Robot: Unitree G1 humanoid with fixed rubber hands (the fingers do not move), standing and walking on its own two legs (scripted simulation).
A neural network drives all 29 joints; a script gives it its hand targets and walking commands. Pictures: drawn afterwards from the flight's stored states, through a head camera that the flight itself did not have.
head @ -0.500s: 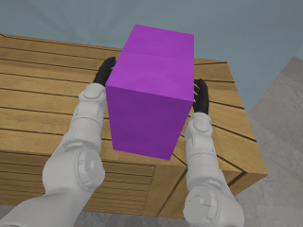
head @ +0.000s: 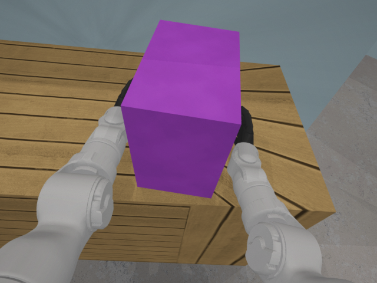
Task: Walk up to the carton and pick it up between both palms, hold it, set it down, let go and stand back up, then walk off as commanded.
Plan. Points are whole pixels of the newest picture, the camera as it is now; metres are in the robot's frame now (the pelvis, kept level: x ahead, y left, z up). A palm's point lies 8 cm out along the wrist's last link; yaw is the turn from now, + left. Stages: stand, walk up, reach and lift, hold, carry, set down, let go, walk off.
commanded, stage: set down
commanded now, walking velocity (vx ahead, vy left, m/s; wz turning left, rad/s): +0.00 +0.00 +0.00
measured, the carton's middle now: (186, 112) +0.46 -0.02 +0.10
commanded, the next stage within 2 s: none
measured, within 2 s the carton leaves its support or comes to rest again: neither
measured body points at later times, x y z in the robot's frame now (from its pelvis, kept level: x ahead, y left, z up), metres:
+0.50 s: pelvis -0.03 +0.00 -0.01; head +0.01 +0.04 +0.44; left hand +0.48 +0.16 +0.17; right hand +0.41 -0.19 +0.16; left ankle -0.02 +0.09 -0.74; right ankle -0.02 -0.14 -0.74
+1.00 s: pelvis -0.05 -0.02 +0.00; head -0.03 +0.04 +0.44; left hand +0.46 +0.18 +0.26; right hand +0.39 -0.18 +0.25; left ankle -0.02 +0.09 -0.74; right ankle -0.02 -0.14 -0.74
